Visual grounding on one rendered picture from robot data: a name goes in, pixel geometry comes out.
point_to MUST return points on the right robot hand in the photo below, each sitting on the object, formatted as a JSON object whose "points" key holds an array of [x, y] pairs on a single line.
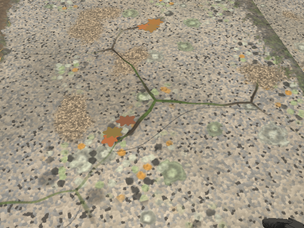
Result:
{"points": [[281, 223]]}

